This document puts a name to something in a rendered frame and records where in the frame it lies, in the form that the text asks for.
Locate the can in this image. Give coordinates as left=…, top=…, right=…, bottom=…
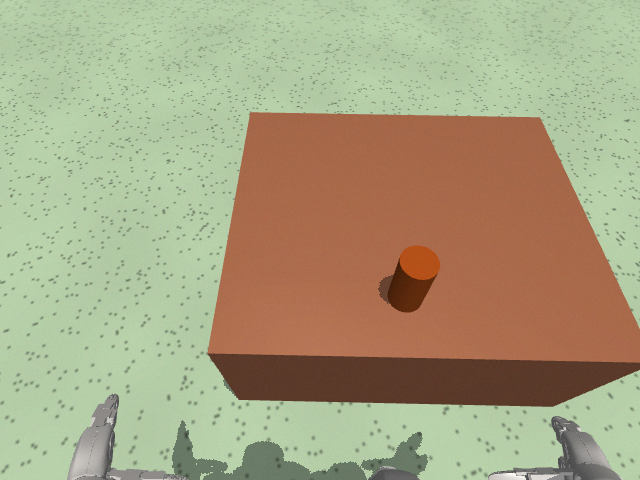
left=388, top=245, right=440, bottom=313

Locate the right robot arm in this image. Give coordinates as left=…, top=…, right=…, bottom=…
left=573, top=464, right=623, bottom=480

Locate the left robot hand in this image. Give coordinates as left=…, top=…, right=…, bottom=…
left=67, top=394, right=189, bottom=480

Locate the right robot hand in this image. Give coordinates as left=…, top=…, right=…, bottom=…
left=488, top=416, right=612, bottom=480

